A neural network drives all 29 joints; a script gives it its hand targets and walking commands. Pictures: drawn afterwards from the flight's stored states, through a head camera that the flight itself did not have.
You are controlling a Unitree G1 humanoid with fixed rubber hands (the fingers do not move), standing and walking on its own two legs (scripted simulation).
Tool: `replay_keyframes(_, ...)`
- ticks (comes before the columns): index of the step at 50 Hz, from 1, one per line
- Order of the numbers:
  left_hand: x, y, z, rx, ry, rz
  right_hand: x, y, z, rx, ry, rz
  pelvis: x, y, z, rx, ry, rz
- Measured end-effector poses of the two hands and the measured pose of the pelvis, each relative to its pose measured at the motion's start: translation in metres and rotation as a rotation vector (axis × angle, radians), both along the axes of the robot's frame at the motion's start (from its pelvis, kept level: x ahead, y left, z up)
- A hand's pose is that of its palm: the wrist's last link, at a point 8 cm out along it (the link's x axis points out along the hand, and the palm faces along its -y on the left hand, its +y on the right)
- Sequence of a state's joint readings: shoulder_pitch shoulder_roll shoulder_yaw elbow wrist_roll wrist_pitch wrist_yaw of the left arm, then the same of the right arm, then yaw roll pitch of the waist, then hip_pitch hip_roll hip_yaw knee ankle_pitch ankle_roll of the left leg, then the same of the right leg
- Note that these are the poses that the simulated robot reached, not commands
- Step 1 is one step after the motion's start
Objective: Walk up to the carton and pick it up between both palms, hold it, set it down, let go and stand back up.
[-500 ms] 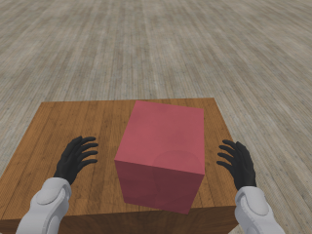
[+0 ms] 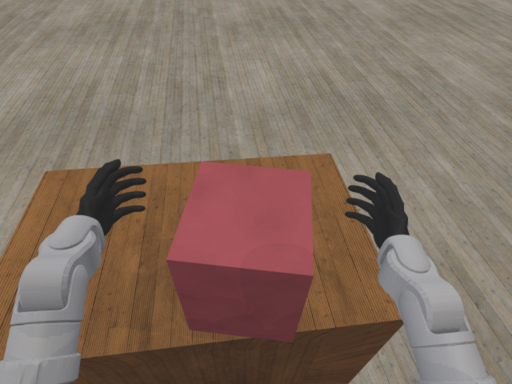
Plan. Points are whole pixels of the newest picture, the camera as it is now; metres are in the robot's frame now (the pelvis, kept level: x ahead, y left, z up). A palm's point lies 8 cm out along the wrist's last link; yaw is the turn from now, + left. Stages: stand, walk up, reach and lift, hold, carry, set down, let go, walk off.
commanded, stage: reach and lift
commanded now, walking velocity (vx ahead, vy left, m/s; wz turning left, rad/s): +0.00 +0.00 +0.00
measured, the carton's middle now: (247, 253) +0.37 -0.01 -0.02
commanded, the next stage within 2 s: none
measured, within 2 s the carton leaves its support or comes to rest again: neither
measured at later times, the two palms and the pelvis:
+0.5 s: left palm (107, 164) +0.41 +0.20 +0.18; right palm (379, 184) +0.36 -0.20 +0.16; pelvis +0.00 +0.00 +0.00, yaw +2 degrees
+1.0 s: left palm (125, 222) +0.38 +0.19 +0.08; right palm (349, 232) +0.35 -0.17 +0.06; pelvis -0.01 +0.00 +0.00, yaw +3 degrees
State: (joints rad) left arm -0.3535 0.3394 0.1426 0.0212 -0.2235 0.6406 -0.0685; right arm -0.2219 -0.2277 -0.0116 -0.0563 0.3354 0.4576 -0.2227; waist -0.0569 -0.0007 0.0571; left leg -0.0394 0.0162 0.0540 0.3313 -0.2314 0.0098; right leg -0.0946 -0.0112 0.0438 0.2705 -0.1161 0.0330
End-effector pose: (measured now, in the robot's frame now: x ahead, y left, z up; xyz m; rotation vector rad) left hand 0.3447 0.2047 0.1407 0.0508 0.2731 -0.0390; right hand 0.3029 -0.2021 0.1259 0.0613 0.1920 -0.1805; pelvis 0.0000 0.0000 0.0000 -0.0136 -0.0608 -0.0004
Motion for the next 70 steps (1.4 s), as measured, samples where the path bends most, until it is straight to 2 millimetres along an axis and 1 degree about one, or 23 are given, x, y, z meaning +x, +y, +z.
replay_keyframes(5,0.012,-0.002,0.013,0.003,-0.007,-0.005,0.012,-0.003,0.010,0.001,-0.009,-0.011,-0.004,-0.002,0.000,0.001,0.006,0.008)
replay_keyframes(14,0.042,-0.006,0.036,-0.011,-0.036,-0.013,0.038,-0.002,0.037,-0.001,-0.023,-0.020,-0.008,-0.006,-0.001,0.001,0.023,0.029)
replay_keyframes(19,0.055,-0.009,0.042,0.005,-0.026,-0.010,0.051,-0.001,0.041,0.007,-0.005,-0.025,-0.005,-0.005,0.000,-0.005,0.030,0.029)
replay_keyframes(23,0.062,-0.010,0.040,0.002,-0.011,-0.011,0.058,0.000,0.037,0.001,0.009,-0.024,-0.001,-0.003,0.000,-0.008,0.027,0.028)
replay_keyframes(26,0.064,-0.008,0.034,0.011,-0.006,-0.005,0.060,0.002,0.028,0.008,0.018,-0.020,0.001,-0.002,0.000,-0.009,0.026,0.027)
replay_keyframes(30,0.058,-0.007,0.022,0.013,-0.003,-0.004,0.057,0.007,0.012,0.021,0.034,-0.015,0.003,-0.002,0.000,-0.011,0.019,0.027)
replay_keyframes(40,0.032,-0.002,-0.043,-0.004,0.077,0.017,0.040,0.014,-0.031,-0.010,0.074,-0.041,-0.005,-0.002,-0.001,-0.008,0.027,0.044)
replay_keyframes(43,0.029,-0.002,-0.057,-0.004,0.071,0.026,0.039,0.016,-0.042,-0.017,0.083,-0.052,-0.008,-0.001,-0.002,-0.008,0.048,0.049)
replay_keyframes(48,0.034,-0.009,-0.061,-0.005,0.017,0.023,0.043,0.024,-0.054,-0.001,0.063,-0.057,-0.008,0.003,-0.004,-0.012,0.105,0.054)
replay_keyframes(51,0.039,-0.014,-0.067,-0.001,0.031,0.014,0.043,0.031,-0.067,-0.001,0.087,-0.051,-0.007,0.005,-0.004,-0.016,0.113,0.055)
replay_keyframes(54,0.043,-0.019,-0.074,0.006,0.043,0.003,0.039,0.036,-0.080,0.008,0.103,-0.060,-0.005,0.007,-0.005,-0.018,0.112,0.055)
replay_keyframes(61,0.043,-0.032,-0.084,0.006,0.015,-0.011,0.032,0.031,-0.101,0.016,0.089,-0.092,-0.003,0.008,-0.006,-0.025,0.129,0.044)
replay_keyframes(65,0.040,-0.035,-0.103,0.003,0.075,-0.009,0.034,0.026,-0.105,-0.010,0.098,-0.087,-0.004,0.006,-0.007,-0.022,0.135,0.041)
replay_keyframes(70,0.036,-0.037,-0.114,-0.004,0.057,0.011,0.042,0.026,-0.099,-0.036,0.073,-0.067,-0.004,0.001,-0.008,-0.021,0.177,0.035)
